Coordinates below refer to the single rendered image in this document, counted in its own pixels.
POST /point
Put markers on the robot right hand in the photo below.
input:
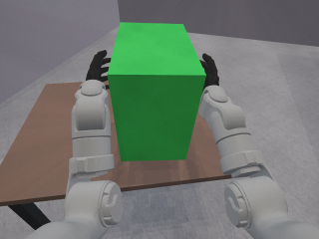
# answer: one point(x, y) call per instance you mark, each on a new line
point(211, 79)

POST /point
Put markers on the table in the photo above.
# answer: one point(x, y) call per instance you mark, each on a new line
point(36, 166)

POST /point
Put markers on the robot right upper arm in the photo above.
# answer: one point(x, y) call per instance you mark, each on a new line
point(258, 205)

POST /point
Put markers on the robot left hand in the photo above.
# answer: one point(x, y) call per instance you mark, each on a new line
point(95, 70)

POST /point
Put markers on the robot left forearm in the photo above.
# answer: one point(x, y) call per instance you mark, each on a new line
point(91, 134)

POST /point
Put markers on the robot right forearm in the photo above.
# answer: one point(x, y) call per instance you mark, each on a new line
point(239, 156)

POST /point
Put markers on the carton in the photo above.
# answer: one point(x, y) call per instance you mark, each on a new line
point(156, 81)

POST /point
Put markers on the robot left upper arm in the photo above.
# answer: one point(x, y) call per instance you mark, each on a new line
point(91, 208)

